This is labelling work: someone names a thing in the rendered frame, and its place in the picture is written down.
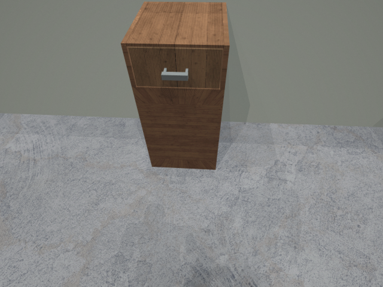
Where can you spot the cabinet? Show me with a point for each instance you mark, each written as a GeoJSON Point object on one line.
{"type": "Point", "coordinates": [181, 125]}

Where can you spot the handle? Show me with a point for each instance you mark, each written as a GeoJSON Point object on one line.
{"type": "Point", "coordinates": [175, 76]}

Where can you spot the drawer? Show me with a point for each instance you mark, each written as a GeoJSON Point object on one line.
{"type": "Point", "coordinates": [204, 66]}

